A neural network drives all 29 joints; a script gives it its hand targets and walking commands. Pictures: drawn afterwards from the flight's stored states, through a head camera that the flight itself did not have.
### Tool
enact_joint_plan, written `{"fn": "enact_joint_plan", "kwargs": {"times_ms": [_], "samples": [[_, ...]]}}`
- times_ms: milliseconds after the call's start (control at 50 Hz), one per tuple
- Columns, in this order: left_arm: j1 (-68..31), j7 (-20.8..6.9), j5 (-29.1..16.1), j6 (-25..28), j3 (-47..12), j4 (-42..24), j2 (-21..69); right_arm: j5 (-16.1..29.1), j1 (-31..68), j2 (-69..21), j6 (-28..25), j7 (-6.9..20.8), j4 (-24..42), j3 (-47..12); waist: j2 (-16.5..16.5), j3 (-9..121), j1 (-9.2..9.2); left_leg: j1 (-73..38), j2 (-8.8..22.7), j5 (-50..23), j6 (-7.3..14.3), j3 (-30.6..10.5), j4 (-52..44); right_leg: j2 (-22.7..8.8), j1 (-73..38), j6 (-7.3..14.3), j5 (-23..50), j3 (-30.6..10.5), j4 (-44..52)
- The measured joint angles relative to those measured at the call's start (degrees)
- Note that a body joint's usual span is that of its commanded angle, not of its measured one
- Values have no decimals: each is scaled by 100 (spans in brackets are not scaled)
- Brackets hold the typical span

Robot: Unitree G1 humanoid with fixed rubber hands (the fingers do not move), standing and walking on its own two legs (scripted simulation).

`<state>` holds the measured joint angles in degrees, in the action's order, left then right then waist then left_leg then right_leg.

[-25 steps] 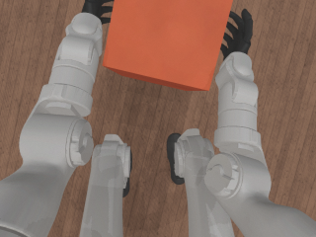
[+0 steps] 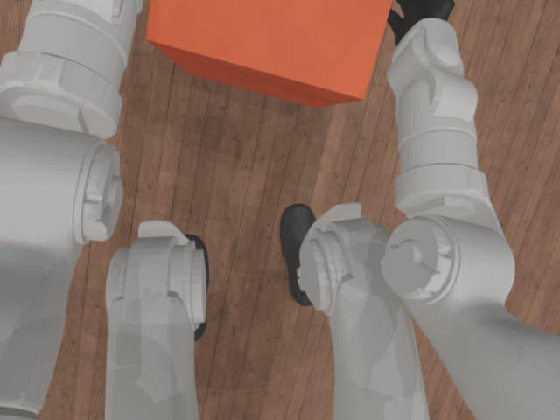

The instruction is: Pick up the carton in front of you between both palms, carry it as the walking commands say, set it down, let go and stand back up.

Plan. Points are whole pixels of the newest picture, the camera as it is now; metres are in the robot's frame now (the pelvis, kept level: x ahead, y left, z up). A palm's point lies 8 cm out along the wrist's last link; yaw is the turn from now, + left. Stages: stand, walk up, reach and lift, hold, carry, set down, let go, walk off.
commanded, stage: set down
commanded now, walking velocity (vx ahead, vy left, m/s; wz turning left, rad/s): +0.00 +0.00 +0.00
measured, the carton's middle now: (274, 0) +0.56 -0.04 -0.24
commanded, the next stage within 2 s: none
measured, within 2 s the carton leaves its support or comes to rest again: rests again in 0.60 s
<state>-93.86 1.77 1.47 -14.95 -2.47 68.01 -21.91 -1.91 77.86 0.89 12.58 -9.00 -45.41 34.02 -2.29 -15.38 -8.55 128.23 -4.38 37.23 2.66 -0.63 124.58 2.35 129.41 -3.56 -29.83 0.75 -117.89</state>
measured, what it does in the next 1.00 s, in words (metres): stands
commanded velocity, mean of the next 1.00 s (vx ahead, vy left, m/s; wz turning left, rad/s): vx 0.00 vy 0.00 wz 0.00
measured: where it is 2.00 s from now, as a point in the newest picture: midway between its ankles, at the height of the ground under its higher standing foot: (247, 287)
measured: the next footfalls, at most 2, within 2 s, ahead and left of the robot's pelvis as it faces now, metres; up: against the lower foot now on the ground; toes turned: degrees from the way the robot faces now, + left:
none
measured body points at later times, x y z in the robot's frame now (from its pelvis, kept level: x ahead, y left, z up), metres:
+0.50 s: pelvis -0.01 +0.00 -0.02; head +0.36 +0.04 +0.23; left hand +0.59 +0.11 -0.19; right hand +0.54 -0.19 -0.17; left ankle +0.08 +0.09 -0.36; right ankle +0.13 -0.13 -0.36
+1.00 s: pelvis +0.00 +0.00 -0.03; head +0.37 +0.05 +0.21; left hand +0.59 +0.10 -0.20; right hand +0.53 -0.20 -0.19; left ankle +0.08 +0.10 -0.36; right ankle +0.13 -0.13 -0.36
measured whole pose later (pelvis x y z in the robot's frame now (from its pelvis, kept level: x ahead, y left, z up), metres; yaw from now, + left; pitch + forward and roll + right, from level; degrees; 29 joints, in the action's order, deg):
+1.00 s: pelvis +0.00 +0.00 -0.03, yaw -1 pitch +35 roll -7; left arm -94.3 -3.7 8.9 -11.5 6.1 66.2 -18.4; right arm -3.5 82.1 9.2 10.1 -3.3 -57.9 36.5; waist -3.9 -23.4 -6.3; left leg 127.2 -4.0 38.6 3.9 -0.5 131.2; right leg 3.7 128.0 -5.3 -30.8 0.7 -123.4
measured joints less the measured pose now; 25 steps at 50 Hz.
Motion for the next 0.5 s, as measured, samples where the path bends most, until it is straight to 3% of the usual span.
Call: {"fn": "enact_joint_plan", "kwargs": {"times_ms": [260, 500], "samples": [[128, 33, -192, 48, -103, 46, 50, 172, 75, 353, -1, 154, -470, -230, 35, -129, 18, 48, 12, 90, 48, 109, 247, 102, 95, -91, -87, -135, -294], [-105, -184, 80, 176, 254, 234, 51, 150, 359, 561, -57, 194, -833, -260, -79, -433, 79, 24, -29, 5, -33, -23, 421, 70, 32, -26, -1, 4, -422]]}}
